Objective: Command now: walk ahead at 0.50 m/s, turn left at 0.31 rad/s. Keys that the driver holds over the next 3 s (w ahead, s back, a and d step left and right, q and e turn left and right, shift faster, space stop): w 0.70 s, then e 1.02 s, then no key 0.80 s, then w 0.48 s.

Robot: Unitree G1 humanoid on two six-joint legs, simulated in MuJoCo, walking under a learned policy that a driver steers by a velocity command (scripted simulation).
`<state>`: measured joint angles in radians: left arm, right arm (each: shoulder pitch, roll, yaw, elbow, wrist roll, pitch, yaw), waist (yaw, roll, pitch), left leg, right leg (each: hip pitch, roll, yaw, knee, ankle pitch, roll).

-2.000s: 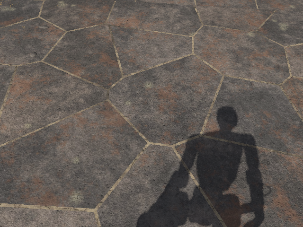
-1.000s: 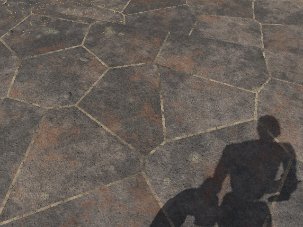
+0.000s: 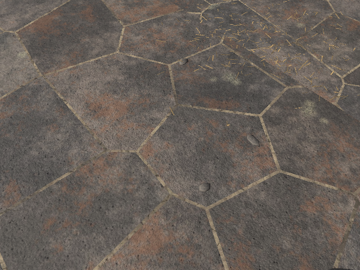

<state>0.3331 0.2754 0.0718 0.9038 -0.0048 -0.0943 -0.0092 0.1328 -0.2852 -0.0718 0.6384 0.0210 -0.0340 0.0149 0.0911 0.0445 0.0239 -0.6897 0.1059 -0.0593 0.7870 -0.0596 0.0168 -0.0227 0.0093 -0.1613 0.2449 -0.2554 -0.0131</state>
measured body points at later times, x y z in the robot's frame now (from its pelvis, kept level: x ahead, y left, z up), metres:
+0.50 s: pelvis +0.27 +0.05 +0.00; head +0.30 +0.06 +0.45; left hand +0.44 +0.31 -0.10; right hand +0.33 -0.23 -0.11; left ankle +0.21 +0.14 -0.74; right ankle +0.46 -0.11 -0.68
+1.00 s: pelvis +0.51 +0.00 +0.00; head +0.56 -0.02 +0.45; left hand +0.58 +0.28 -0.11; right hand +0.69 -0.27 -0.10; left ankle +0.63 +0.16 -0.69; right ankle +0.52 -0.08 -0.74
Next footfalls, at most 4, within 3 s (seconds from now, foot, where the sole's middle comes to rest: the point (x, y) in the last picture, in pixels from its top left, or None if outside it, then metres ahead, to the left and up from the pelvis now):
0.14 left None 0.25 0.15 -0.78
0.66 right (229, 247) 0.56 -0.09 -0.78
1.16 left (176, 209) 0.70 0.12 -0.78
1.56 right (238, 245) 0.57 -0.12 -0.78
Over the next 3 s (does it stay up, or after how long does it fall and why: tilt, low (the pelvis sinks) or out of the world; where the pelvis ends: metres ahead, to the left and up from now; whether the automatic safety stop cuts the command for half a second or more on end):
stays up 0.68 -0.09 0.00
